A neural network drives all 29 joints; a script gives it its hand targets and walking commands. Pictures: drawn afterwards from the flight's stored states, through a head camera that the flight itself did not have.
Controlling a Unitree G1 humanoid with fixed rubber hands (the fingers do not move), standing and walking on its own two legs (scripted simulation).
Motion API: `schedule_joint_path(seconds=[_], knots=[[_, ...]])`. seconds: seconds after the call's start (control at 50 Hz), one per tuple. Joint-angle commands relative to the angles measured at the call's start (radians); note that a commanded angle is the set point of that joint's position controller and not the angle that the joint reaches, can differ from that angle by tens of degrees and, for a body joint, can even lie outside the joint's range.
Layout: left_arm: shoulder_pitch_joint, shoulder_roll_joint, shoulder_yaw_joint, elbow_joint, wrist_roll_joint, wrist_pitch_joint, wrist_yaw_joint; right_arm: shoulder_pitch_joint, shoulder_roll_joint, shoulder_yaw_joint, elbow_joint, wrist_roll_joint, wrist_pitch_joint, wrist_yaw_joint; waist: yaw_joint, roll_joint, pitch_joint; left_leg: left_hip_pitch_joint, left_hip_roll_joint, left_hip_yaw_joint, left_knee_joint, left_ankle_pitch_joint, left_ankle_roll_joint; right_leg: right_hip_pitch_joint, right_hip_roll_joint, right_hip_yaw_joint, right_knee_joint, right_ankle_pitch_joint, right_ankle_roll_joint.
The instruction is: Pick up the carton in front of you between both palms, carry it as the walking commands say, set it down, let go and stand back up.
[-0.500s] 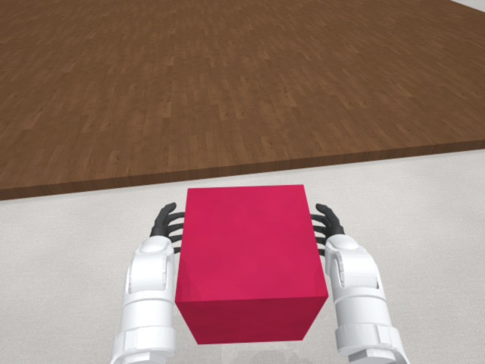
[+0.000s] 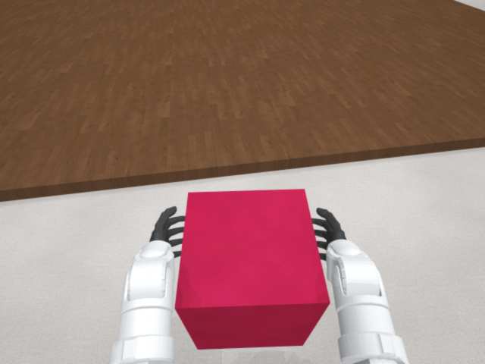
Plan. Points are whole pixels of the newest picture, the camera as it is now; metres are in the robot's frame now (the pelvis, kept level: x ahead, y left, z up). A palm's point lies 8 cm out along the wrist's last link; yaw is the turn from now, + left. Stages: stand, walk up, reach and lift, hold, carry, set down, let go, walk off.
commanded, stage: carry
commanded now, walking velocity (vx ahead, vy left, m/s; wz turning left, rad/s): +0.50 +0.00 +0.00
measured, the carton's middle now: (248, 273) +0.28 +0.00 -0.03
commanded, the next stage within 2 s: none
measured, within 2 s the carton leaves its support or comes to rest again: neither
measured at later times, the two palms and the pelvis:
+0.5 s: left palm (163, 192) +0.38 +0.16 +0.09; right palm (323, 191) +0.38 -0.14 +0.08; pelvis +0.12 +0.01 -0.01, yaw +1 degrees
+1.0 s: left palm (167, 122) +0.68 +0.21 +0.05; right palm (278, 121) +0.68 -0.09 +0.05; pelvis +0.41 +0.05 -0.02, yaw +0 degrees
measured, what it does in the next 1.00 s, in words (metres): walks ahead: right foot, then left foot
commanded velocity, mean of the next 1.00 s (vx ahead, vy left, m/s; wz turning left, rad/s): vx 0.50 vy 0.00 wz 0.00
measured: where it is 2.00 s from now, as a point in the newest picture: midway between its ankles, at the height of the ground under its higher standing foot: (235, 214)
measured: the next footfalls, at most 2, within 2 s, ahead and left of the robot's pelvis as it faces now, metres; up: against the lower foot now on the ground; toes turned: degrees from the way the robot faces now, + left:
right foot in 0.50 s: +0.22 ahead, -0.10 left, +0.00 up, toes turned -9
left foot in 0.88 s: +0.49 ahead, +0.14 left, +0.00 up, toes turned +14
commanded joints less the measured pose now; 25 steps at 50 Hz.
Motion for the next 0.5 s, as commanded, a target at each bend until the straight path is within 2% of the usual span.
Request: schedule_joint_path(seconds=[0.0, 0.02, 0.04, 0.06, 0.08, 0.1, 0.12, 0.14, 0.16, 0.18, 0.2, 0.22, 0.24, 0.26, 0.28, 0.32, 0.36, 0.4, 0.42, 0.44, 0.46, 0.48], knots=[[-0.454, -0.928, -0.550, -0.015, -0.280, -0.004, -0.225, -0.574, 0.893, 0.549, -0.105, 0.291, -0.047, 0.226, 0.000, -0.034, -0.244, -0.180, 0.072, -0.020, 0.009, -0.385, 0.014, -0.105, -0.084, 0.019, -0.012, -0.409, -0.026], [-0.469, -0.938, -0.588, -0.057, -0.302, 0.001, -0.221, -0.596, 0.904, 0.589, -0.143, 0.325, -0.038, 0.221, -0.001, -0.044, -0.227, -0.242, 0.054, -0.008, 0.045, -0.545, 0.014, -0.142, -0.086, 0.044, -0.026, -0.595, -0.036], [-0.476, -0.940, -0.609, -0.101, -0.319, 0.015, -0.216, -0.591, 0.919, 0.616, -0.168, 0.343, -0.028, 0.216, 0.001, -0.064, -0.209, -0.310, 0.031, 0.022, 0.080, -0.541, -0.001, -0.161, -0.105, 0.077, -0.068, -0.656, -0.040], [-0.492, -0.934, -0.632, -0.148, -0.337, 0.029, -0.208, -0.600, 0.929, 0.639, -0.196, 0.359, -0.016, 0.211, 0.004, -0.102, -0.208, -0.317, -0.001, 0.073, 0.166, -0.414, -0.013, -0.183, -0.131, 0.106, -0.105, -0.621, -0.048], [-0.480, -0.927, -0.646, -0.166, -0.346, 0.048, -0.197, -0.578, 0.920, 0.655, -0.209, 0.366, 0.004, 0.207, 0.005, -0.145, -0.232, -0.304, -0.014, 0.118, 0.250, -0.259, -0.018, -0.173, -0.180, 0.154, -0.125, -0.566, -0.067], [-0.440, -0.924, -0.666, -0.171, -0.352, 0.071, -0.188, -0.549, 0.903, 0.670, -0.214, 0.373, 0.026, 0.203, 0.006, -0.138, -0.262, -0.299, 0.001, 0.122, 0.255, -0.174, -0.014, -0.145, -0.210, 0.165, -0.102, -0.477, -0.086], [-0.404, -0.913, -0.680, -0.178, -0.359, 0.096, -0.181, -0.527, 0.880, 0.685, -0.228, 0.386, 0.048, 0.200, 0.005, -0.119, -0.304, -0.277, 0.003, 0.127, 0.192, -0.171, -0.008, -0.118, -0.204, 0.136, -0.059, -0.437, -0.093], [-0.371, -0.895, -0.689, -0.189, -0.362, 0.122, -0.174, -0.527, 0.863, 0.703, -0.254, 0.403, 0.073, 0.196, 0.005, -0.106, -0.331, -0.213, -0.002, 0.133, 0.134, -0.186, -0.002, -0.152, -0.179, 0.108, -0.028, -0.459, -0.087], [-0.366, -0.878, -0.702, -0.215, -0.370, 0.148, -0.167, -0.550, 0.857, 0.723, -0.292, 0.425, 0.099, 0.194, 0.001, -0.072, -0.338, -0.111, 0.027, 0.091, 0.066, -0.258, 0.016, -0.258, -0.141, 0.058, 0.028, -0.491, -0.071], [-0.395, -0.870, -0.721, -0.256, -0.384, 0.177, -0.160, -0.554, 0.843, 0.737, -0.318, 0.445, 0.129, 0.190, -0.018, 0.058, -0.317, -0.015, 0.138, -0.073, -0.042, -0.405, 0.051, -0.415, -0.082, -0.026, 0.179, -0.476, -0.040], [-0.431, -0.866, -0.749, -0.305, -0.406, 0.212, -0.155, -0.531, 0.830, 0.735, -0.320, 0.459, 0.160, 0.184, -0.039, 0.280, -0.266, 0.032, 0.303, -0.359, -0.189, -0.599, 0.125, -0.588, 0.006, -0.155, 0.403, -0.372, -0.003], [-0.474, -0.865, -0.782, -0.344, -0.440, 0.248, -0.156, -0.523, 0.826, 0.735, -0.355, 0.464, 0.190, 0.175, -0.041, 0.264, -0.183, 0.021, 0.367, -0.435, -0.226, -0.539, 0.189, -0.679, -0.050, -0.147, 0.459, -0.299, -0.009], [-0.491, -0.862, -0.798, -0.372, -0.479, 0.276, -0.158, -0.527, 0.811, 0.743, -0.402, 0.473, 0.220, 0.165, -0.036, 0.181, -0.158, 0.027, 0.364, -0.421, -0.214, -0.418, 0.210, -0.706, -0.072, -0.133, 0.461, -0.296, -0.017], [-0.485, -0.854, -0.800, -0.390, -0.504, 0.299, -0.157, -0.520, 0.796, 0.746, -0.431, 0.476, 0.249, 0.156, -0.032, 0.110, -0.165, 0.039, 0.354, -0.374, -0.210, -0.291, 0.206, -0.699, -0.072, -0.136, 0.451, -0.303, -0.019], [-0.458, -0.850, -0.803, -0.404, -0.521, 0.319, -0.156, -0.499, 0.796, 0.755, -0.458, 0.489, 0.272, 0.149, -0.029, 0.085, -0.202, 0.041, 0.339, -0.305, -0.200, -0.204, 0.196, -0.660, -0.070, -0.151, 0.409, -0.287, -0.016], [-0.390, -0.868, -0.815, -0.432, -0.542, 0.355, -0.152, -0.456, 0.814, 0.777, -0.513, 0.521, 0.309, 0.143, -0.030, 0.130, -0.285, 0.061, 0.291, -0.174, -0.158, -0.088, 0.167, -0.558, -0.050, -0.197, 0.298, -0.195, -0.007], [-0.358, -0.880, -0.830, -0.477, -0.554, 0.382, -0.148, -0.435, 0.824, 0.795, -0.571, 0.547, 0.337, 0.145, -0.032, 0.177, -0.321, 0.054, 0.254, -0.088, -0.129, -0.032, 0.148, -0.467, -0.016, -0.247, 0.209, -0.126, -0.004], [-0.309, -0.877, -0.825, -0.507, -0.555, 0.407, -0.143, -0.397, 0.826, 0.791, -0.599, 0.558, 0.366, 0.149, -0.025, 0.169, -0.327, -0.015, 0.216, -0.001, -0.072, -0.037, 0.133, -0.322, 0.009, -0.303, 0.083, -0.055, -0.002], [-0.268, -0.871, -0.816, -0.511, -0.548, 0.419, -0.140, -0.367, 0.828, 0.788, -0.601, 0.557, 0.380, 0.152, -0.017, 0.139, -0.338, -0.090, 0.193, 0.048, -0.005, -0.032, 0.118, -0.189, 0.013, -0.319, 0.035, -0.023, -0.006], [-0.246, -0.874, -0.805, -0.514, -0.541, 0.430, -0.138, -0.333, 0.825, 0.788, -0.600, 0.555, 0.393, 0.154, -0.009, 0.080, -0.368, -0.208, 0.173, 0.097, 0.101, 0.029, 0.091, -0.009, -0.024, -0.283, 0.030, -0.026, -0.028], [-0.209, -0.869, -0.789, -0.515, -0.533, 0.439, -0.138, -0.335, 0.819, 0.791, -0.614, 0.559, 0.407, 0.157, 0.017, -0.021, -0.410, -0.380, 0.133, 0.153, 0.268, 0.020, 0.046, 0.179, -0.139, -0.133, 0.023, -0.115, -0.078], [-0.214, -0.841, -0.774, -0.532, -0.526, 0.447, -0.138, -0.372, 0.816, 0.795, -0.644, 0.569, 0.423, 0.161, 0.029, -0.247, -0.414, -0.622, 0.057, 0.219, 0.510, -0.199, 0.003, 0.309, -0.361, 0.212, -0.056, -0.228, -0.171]])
